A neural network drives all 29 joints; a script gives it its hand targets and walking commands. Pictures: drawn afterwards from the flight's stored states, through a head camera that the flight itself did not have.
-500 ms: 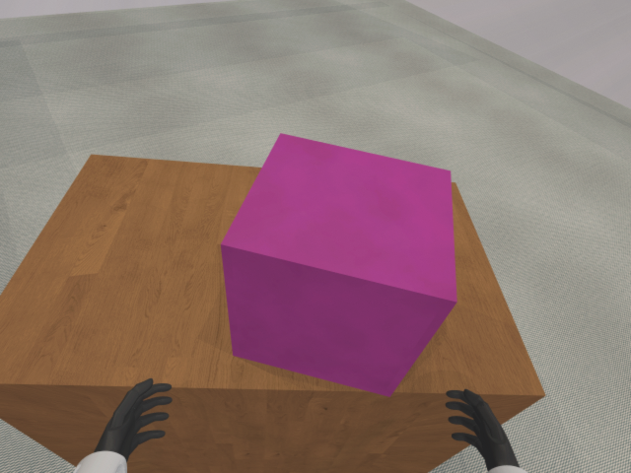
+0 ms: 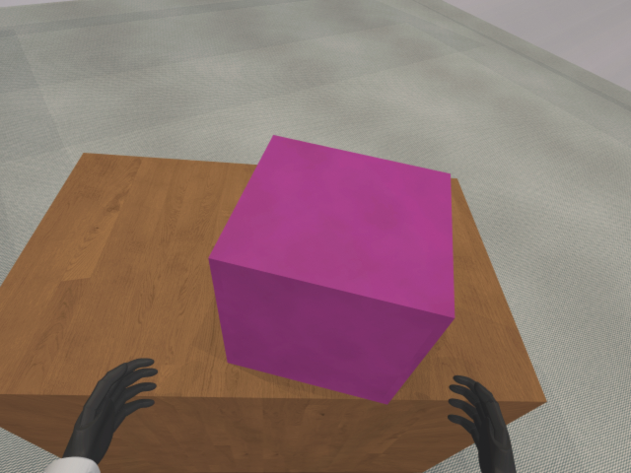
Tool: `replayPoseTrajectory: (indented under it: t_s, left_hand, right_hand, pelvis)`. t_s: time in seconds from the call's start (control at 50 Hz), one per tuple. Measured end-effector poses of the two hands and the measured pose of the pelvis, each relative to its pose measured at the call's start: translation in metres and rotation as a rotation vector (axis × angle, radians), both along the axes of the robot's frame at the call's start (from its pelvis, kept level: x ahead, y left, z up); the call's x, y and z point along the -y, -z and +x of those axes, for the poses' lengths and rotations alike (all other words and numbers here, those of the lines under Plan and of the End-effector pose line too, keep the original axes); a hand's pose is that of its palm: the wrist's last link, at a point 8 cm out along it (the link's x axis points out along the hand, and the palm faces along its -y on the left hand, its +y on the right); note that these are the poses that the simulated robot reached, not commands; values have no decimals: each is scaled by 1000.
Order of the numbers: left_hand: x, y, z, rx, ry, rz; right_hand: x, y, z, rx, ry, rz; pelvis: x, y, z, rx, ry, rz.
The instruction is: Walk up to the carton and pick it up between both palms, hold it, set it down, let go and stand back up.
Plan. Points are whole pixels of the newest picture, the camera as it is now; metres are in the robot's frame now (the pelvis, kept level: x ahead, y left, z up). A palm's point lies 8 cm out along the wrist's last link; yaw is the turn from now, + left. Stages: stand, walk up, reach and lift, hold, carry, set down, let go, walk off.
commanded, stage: reach and lift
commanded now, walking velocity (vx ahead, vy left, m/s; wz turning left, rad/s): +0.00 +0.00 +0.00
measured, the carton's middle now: (332, 274) +0.40 -0.03 +0.01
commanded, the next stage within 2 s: none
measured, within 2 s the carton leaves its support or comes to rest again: neither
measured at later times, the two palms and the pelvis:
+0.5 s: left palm (121, 371) +0.24 +0.23 +0.01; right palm (488, 415) +0.19 -0.21 +0.01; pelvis +0.00 +0.00 +0.00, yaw +0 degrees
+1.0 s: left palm (126, 296) +0.31 +0.23 +0.07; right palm (477, 353) +0.25 -0.19 +0.05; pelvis +0.00 +0.00 +0.00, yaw +0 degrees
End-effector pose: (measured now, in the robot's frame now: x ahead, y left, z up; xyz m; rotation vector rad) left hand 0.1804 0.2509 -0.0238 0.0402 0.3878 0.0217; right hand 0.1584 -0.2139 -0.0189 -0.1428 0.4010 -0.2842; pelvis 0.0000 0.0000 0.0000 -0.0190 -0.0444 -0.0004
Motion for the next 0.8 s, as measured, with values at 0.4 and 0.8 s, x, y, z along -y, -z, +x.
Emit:
replayPoseTrajectory:
  t_s: [0.4, 0.8]
  left_hand:
    - [14, -28, 49, 72, 52, -72]
    - [24, -68, 94, 65, 71, -72]
  right_hand:
    - [-6, -22, 25, -5, -3, 26]
    - [-17, -56, 70, 40, -19, 64]
  pelvis:
    - [0, 0, 0, -1, 0, 0]
    - [1, 0, 1, -2, 0, 1]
